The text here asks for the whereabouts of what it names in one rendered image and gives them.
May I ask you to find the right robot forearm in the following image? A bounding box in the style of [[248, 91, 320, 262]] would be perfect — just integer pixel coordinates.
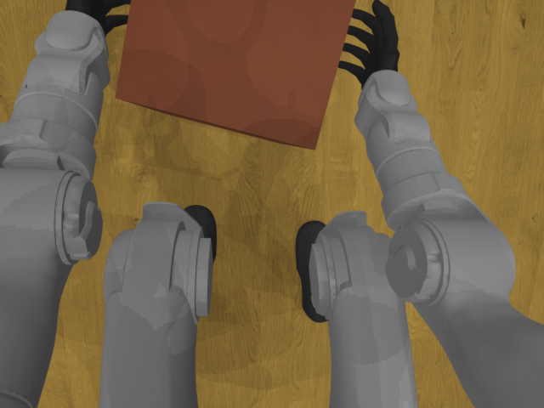
[[354, 70, 516, 274]]

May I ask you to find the robot left foot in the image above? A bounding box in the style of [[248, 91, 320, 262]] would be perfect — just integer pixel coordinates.
[[184, 205, 217, 266]]

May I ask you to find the robot right upper arm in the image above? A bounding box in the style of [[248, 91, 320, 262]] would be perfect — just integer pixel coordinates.
[[385, 218, 544, 408]]

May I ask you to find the left robot forearm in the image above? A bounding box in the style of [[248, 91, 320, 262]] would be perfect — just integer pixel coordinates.
[[0, 10, 111, 181]]

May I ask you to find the right robot hand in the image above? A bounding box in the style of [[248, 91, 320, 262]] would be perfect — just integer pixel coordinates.
[[338, 0, 400, 90]]

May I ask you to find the left robot hand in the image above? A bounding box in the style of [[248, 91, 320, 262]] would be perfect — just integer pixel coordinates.
[[65, 0, 131, 38]]

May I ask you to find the robot foot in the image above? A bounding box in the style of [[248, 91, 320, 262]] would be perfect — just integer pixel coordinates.
[[184, 205, 217, 266], [296, 221, 328, 323]]

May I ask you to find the robot right foot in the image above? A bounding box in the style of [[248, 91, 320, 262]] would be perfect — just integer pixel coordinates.
[[296, 221, 328, 323]]

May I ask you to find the robot left upper arm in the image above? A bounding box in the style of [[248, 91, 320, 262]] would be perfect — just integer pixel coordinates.
[[0, 167, 103, 408]]

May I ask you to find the carton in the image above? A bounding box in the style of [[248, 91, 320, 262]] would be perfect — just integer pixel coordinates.
[[115, 0, 356, 150]]

